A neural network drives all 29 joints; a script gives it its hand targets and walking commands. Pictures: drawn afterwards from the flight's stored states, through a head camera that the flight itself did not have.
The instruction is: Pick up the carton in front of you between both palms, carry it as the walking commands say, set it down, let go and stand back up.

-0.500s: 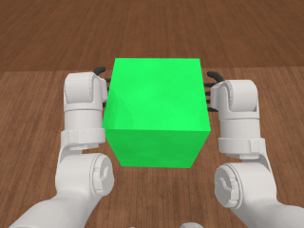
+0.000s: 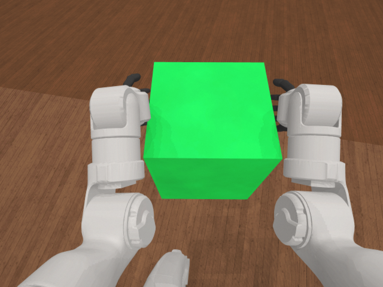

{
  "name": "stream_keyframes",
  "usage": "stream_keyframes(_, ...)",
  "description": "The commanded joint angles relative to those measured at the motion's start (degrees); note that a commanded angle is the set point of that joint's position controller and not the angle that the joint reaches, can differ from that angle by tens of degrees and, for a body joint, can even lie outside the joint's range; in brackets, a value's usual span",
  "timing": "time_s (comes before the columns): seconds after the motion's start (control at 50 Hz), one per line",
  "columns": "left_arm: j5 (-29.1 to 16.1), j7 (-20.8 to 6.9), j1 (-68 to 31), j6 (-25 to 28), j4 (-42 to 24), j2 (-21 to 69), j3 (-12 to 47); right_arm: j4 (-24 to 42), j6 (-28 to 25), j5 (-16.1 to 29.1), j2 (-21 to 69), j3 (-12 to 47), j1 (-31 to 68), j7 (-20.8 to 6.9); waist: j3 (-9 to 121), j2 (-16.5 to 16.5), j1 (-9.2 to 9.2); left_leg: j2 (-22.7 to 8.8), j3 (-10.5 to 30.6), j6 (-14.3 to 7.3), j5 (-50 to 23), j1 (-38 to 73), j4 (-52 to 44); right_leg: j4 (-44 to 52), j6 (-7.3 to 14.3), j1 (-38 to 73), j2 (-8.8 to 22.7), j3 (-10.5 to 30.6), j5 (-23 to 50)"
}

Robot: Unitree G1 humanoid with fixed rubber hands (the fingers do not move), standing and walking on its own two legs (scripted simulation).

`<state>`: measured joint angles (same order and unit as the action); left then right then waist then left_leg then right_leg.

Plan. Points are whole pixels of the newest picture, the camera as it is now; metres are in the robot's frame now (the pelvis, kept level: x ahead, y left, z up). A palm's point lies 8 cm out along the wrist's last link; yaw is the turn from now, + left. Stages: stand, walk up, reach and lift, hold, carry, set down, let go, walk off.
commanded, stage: carry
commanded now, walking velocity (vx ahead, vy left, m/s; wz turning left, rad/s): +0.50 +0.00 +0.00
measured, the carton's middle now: (206, 139) +0.40 +0.05 +0.07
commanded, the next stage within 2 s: none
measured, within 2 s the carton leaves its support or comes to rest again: neither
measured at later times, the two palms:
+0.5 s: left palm out of the picture +0.74 +0.14 +0.23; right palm out of the picture +0.71 -0.14 +0.23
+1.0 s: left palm out of the picture +1.06 +0.16 +0.27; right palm out of the picture +1.01 -0.12 +0.26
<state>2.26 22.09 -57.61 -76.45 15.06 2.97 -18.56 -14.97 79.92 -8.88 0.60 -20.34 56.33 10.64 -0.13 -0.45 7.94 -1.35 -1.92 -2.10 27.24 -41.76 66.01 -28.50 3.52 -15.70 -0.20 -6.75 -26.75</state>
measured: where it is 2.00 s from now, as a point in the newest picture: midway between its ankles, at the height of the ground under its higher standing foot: (217, 94)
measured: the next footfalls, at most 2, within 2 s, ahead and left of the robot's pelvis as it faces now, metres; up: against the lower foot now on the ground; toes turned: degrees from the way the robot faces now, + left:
left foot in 0.10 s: +0.26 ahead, +0.12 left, +0.04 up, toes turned +5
right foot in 0.46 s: +0.48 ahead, -0.07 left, +0.08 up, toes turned -6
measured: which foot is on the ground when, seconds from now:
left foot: up 0.00-0.08, down 0.10-0.50, up 0.52-0.78, down 0.80-1.00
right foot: down 0.00-0.12, up 0.14-0.44, down 0.46-0.84, up 0.86-1.00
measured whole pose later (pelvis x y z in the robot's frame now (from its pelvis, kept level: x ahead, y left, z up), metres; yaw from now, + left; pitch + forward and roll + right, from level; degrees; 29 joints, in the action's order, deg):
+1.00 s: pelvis +0.65 +0.06 +0.11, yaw -1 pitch +3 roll +0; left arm 9.5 11.1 -56.9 -75.0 20.1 0.3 -20.7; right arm -14.6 80.6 -3.8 3.7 -16.8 53.7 19.9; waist 0.0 1.0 -6.8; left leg 0.9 -6.7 -3.1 25.0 -20.2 32.0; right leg -75.1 2.3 -36.0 -0.1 -1.0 -28.3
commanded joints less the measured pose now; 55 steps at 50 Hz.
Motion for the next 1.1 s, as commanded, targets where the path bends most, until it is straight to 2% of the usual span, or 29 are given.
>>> stream_keyframes(0.0, -28.24, -30.82, -46.21, -1.73, 1.87, 66.99, 26.12, 6.71, -3.89, 22.40, 55.18, 24.15, 48.11, -12.49, 27.16, -7.26, -3.63, -1.17, -1.71, 0.36, -3.91, 3.10, -16.66, 8.44, 8.65, 17.94, 13.43, 14.04, 17.98)
stream_keyframes(0.04, -26.35, -30.88, -42.65, -1.81, 5.64, 66.12, 24.84, 4.90, -3.43, 22.04, 55.16, 24.79, 46.65, -12.56, 27.38, -9.67, -5.95, 2.56, -9.09, -0.16, -5.41, 16.94, -24.98, 6.97, 6.65, 12.43, 12.68, 9.00, 23.13)
stream_keyframes(0.08, -25.00, -31.07, -40.55, -1.84, 8.32, 66.59, 23.97, 1.03, -3.61, 22.56, 56.20, 24.80, 43.72, -13.24, 33.18, -3.23, -12.38, 7.94, -13.98, -2.23, -10.86, 43.17, -31.63, -9.71, 2.32, 3.87, 9.61, 0.47, 41.65)
stream_keyframes(0.1, -23.76, -31.19, -40.55, -1.81, 9.14, 65.99, 23.47, -0.12, -3.91, 23.34, 57.07, 24.79, 41.94, -13.73, 38.33, 3.05, -15.72, -1.45, 2.52, -5.80, -2.56, 57.69, -34.03, -23.83, -1.24, -7.36, 7.17, 0.00, 30.63)
stream_keyframes(0.12, -22.75, -31.37, -40.45, -1.88, 9.59, 66.33, 22.93, -0.01, -4.38, 23.44, 57.38, 24.92, 42.95, -14.12, 40.68, 20.36, -14.75, -16.17, 36.61, -14.42, 0.24, 63.96, -43.82, -38.01, -3.94, -21.38, -1.64, 2.09, 3.49)
stream_keyframes(0.14, -22.16, -31.10, -40.97, -1.66, 9.41, 65.57, 22.40, 0.93, -3.97, 25.22, 59.33, 25.49, 43.66, -14.84, 36.20, 16.16, -14.83, -18.00, 43.43, -16.86, -7.76, 64.13, -47.14, -49.50, -3.13, -30.19, -3.63, 7.55, -5.61)
stream_keyframes(0.18, -20.63, -30.19, -39.35, -1.32, 7.23, 63.47, 20.67, 6.18, -3.80, 30.16, 63.27, 28.58, 49.13, -16.12, 31.67, 1.24, -13.90, -16.62, 30.80, -15.05, -28.63, 58.80, -39.75, -55.20, -1.42, -34.18, 0.23, 8.82, -2.81)
stream_keyframes(0.2, -19.88, -29.63, -38.72, -1.15, 6.28, 62.77, 20.35, 8.53, -3.82, 32.39, 65.07, 29.96, 52.25, -16.60, 30.81, 0.05, -13.26, -15.19, 26.44, -12.67, -29.97, 56.38, -39.48, -51.86, -0.89, -33.75, 1.38, 8.84, -1.31)
stream_keyframes(0.24, -18.95, -28.41, -39.34, -0.64, 2.83, 61.60, 20.06, 11.09, -3.65, 35.16, 67.42, 31.10, 56.02, -17.29, 31.25, 2.75, -12.56, -13.58, 21.87, -10.23, -22.54, 54.17, -41.54, -45.69, -0.49, -31.03, 1.71, 8.41, -0.83)
stream_keyframes(0.3, -17.44, -26.48, -41.47, -0.06, -1.40, 58.38, 21.03, 9.50, -2.80, 36.16, 67.89, 30.49, 56.21, -17.84, 30.10, 4.91, -12.76, -14.43, 18.89, -12.09, -19.44, 53.06, -44.43, -36.81, -0.72, -31.76, 1.62, 5.65, -3.62)
stream_keyframes(0.36, -15.85, -25.12, -40.78, -0.61, -1.99, 55.84, 22.24, 5.50, -1.95, 35.41, 67.42, 29.21, 53.57, -18.30, 28.24, 8.11, -12.22, -13.24, 10.54, -10.05, -21.34, 46.69, -46.24, -20.57, -0.80, -21.77, 1.29, 2.50, 1.51)
stream_keyframes(0.4, -15.59, -25.19, -39.24, -1.07, -0.02, 55.76, 23.11, 1.79, -1.62, 33.97, 66.73, 27.92, 50.88, -18.60, 27.76, 10.11, -10.68, -11.79, 4.48, -7.95, -27.07, 40.38, -44.46, -12.43, -0.06, -8.67, -2.90, -4.47, 3.95)
stream_keyframes(0.44, -16.28, -25.98, -37.46, -1.04, 3.55, 57.03, 23.31, -2.09, -1.47, 32.39, 66.69, 26.85, 47.46, -18.76, 33.02, 6.54, -5.22, -8.31, -4.06, -3.34, -45.95, 30.53, -29.16, -5.49, 2.71, 17.33, -6.31, -6.99, 10.67)
stream_keyframes(0.46, -16.88, -26.44, -35.39, -0.80, 5.35, 57.82, 23.02, -2.57, -1.46, 31.60, 66.23, 26.13, 47.84, -18.94, 39.59, 0.99, -1.84, -6.17, -4.41, -0.07, -34.75, 19.28, -16.04, -2.30, 7.14, 32.37, 3.74, 10.65, 0.71)
stream_keyframes(0.48, -16.89, -26.79, -36.47, -0.06, 5.18, 57.47, 22.78, -2.62, -1.38, 30.73, 66.18, 25.12, 48.82, -19.28, 42.23, -15.65, -0.90, 2.72, -2.86, 2.53, -8.94, 4.76, -0.30, 5.34, 16.03, 40.15, 17.76, 41.73, 0.91)
stream_keyframes(0.5, -18.36, -27.41, -37.38, -0.27, 3.83, 59.09, 23.56, -2.79, -1.64, 30.10, 65.89, 24.71, 48.81, -19.20, 35.59, -13.65, -1.13, 5.02, 3.24, 1.82, 4.86, -4.49, 11.84, 8.60, 17.53, 38.04, 18.99, 48.40, 9.86)
stream_keyframes(0.54, -22.96, -28.76, -42.03, -0.56, -0.21, 62.58, 25.92, -1.52, -2.45, 28.44, 63.95, 22.71, 47.48, -18.17, 30.98, 1.09, -1.47, 1.58, 4.82, 0.14, 2.85, -10.16, 17.97, 1.31, 15.08, 33.83, 17.53, 35.53, 29.95)
stream_keyframes(0.56, -25.12, -29.29, -44.68, -0.59, -1.76, 64.01, 27.10, -0.79, -2.77, 27.30, 62.80, 21.97, 46.70, -17.47, 30.10, 2.39, -2.15, 0.56, 4.71, -0.42, 1.82, -10.06, 15.27, 1.40, 12.49, 31.67, 16.14, 31.25, 30.48)
stream_keyframes(0.64, -29.34, -30.56, -50.29, -1.13, -2.61, 67.24, 27.31, 5.24, -4.19, 24.28, 57.66, 22.04, 49.01, -14.28, 29.57, -2.82, -3.22, -0.25, 1.86, -0.41, 3.18, -7.82, 3.95, 5.24, 10.30, 27.31, 15.16, 24.92, 18.34)
stream_keyframes(0.72, -27.78, -31.01, -45.72, -1.84, 5.13, 66.95, 24.82, 4.91, -3.99, 21.07, 53.80, 22.65, 47.88, -12.23, 27.07, -8.24, -3.77, 0.33, -3.41, 0.37, -3.37, 6.74, -20.20, 7.93, 7.88, 16.82, 12.93, 13.31, 20.45)
stream_keyframes(0.78, -25.81, -31.54, -41.38, -1.58, 10.44, 67.52, 22.85, 0.97, -3.95, 20.90, 54.90, 23.25, 45.02, -12.76, 31.71, -5.67, -11.26, 8.10, -14.41, -1.94, -10.91, 39.52, -30.96, -5.36, 3.15, 4.53, 10.73, 2.78, 40.50)
stream_keyframes(0.8, -24.62, -31.70, -41.24, -1.44, 11.49, 67.15, 22.34, -0.91, -4.24, 21.70, 55.74, 23.11, 42.57, -13.15, 36.44, -0.40, -14.46, 4.05, -6.98, -3.69, -9.80, 55.02, -31.15, -17.60, -0.03, -3.92, 8.87, 0.46, 36.28)
stream_keyframes(0.82, -23.54, -31.94, -41.56, -1.46, 11.68, 67.38, 21.77, -0.86, -4.84, 21.54, 55.88, 23.24, 42.63, -13.51, 42.41, 16.39, -14.99, -14.06, 29.63, -12.95, 3.60, 63.44, -40.28, -36.10, -4.32, -17.19, 1.96, 0.69, 19.20)
stream_keyframes(0.84, -22.77, -31.79, -42.19, -1.24, 11.49, 66.64, 21.43, -0.56, -4.59, 23.17, 58.07, 23.81, 43.31, -14.20, 37.85, 17.46, -15.60, -16.96, 43.68, -16.42, -6.33, 64.70, -47.62, -46.95, -4.29, -27.70, -4.61, 5.82, -5.50)
stream_keyframes(0.88, -21.00, -30.90, -39.37, -0.80, 9.36, 64.45, 19.77, 5.04, -4.23, 28.55, 62.51, 27.37, 48.48, -15.61, 31.71, 1.63, -13.74, -16.83, 32.43, -15.46, -27.02, 59.03, -40.40, -56.41, -1.90, -33.93, -0.04, 8.83, -3.07)
stream_keyframes(0.9, -20.16, -30.28, -38.69, -0.69, 8.40, 63.62, 19.39, 7.76, -4.26, 31.12, 64.45, 29.03, 51.85, -16.16, 30.70, -0.44, -13.10, -15.28, 27.57, -12.98, -29.71, 56.66, -39.22, -54.09, -1.25, -34.12, 1.26, 8.65, -1.93)
stream_keyframes(0.94, -18.81, -28.86, -38.38, -0.21, 4.94, 62.25, 19.05, 10.64, -4.08, 34.59, 67.33, 30.82, 56.01, -17.13, 30.85, 2.53, -12.04, -13.01, 22.01, -9.70, -22.40, 53.66, -40.98, -47.65, -0.72, -31.49, 1.91, 8.54, -0.80)
stream_keyframes(1.02, -16.85, -26.09, -41.46, 0.57, -1.37, 58.03, 20.98, 7.81, -3.01, 36.03, 68.05, 30.00, 55.57, -18.31, 28.97, 5.38, -12.60, -14.07, 18.36, -12.03, -19.36, 52.35, -44.89, -36.85, -1.04, -32.99, 1.97, 5.00, -2.57)
stream_keyframes(1.08, -15.55, -24.75, -41.10, 0.10, -2.10, 55.51, 22.64, 2.95, -2.22, 34.87, 67.29, 28.41, 52.24, -18.85, 27.17, 8.45, -12.33, -12.55, 9.75, -9.83, -23.77, 46.79, -46.00, -21.63, -0.82, -23.06, 1.00, 1.22, 2.58)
